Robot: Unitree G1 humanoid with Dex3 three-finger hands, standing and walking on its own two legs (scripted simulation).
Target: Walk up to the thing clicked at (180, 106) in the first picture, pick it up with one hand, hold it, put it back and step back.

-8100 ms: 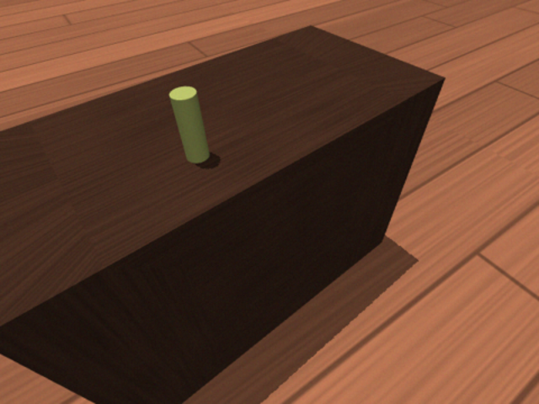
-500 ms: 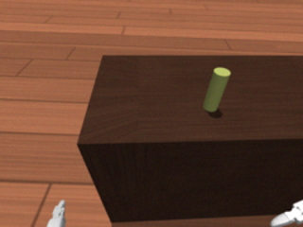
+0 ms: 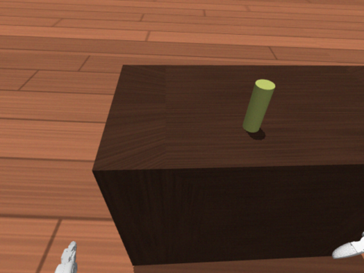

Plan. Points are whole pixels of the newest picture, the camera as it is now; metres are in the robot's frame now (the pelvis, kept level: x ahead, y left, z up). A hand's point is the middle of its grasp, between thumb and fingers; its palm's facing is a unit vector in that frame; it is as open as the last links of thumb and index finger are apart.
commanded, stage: rise first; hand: right
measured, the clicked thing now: (257, 107) +0.53 -0.22 +0.10
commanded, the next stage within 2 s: go down in 0.18 s
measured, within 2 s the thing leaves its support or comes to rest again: neither
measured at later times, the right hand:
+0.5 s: hand out of the picture +0.20 -0.28 +0.19, palm faces +0.47 +0.79 -0.41, open 17.4 cm
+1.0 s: hand out of the picture +0.31 -0.34 +0.19, palm faces +0.24 +0.95 -0.20, open 17.6 cm
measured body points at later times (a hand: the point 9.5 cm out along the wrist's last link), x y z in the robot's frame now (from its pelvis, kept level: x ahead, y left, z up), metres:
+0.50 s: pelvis +0.00 +0.00 +0.00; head -0.02 +0.02 +0.45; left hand +0.17 +0.27 -0.08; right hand +0.17 -0.32 +0.21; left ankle +0.01 +0.13 -0.74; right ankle +0.02 -0.13 -0.74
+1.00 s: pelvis +0.00 -0.01 +0.00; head -0.01 +0.01 +0.45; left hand +0.15 +0.25 -0.09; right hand +0.29 -0.39 +0.20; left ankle +0.01 +0.13 -0.74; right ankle +0.02 -0.13 -0.74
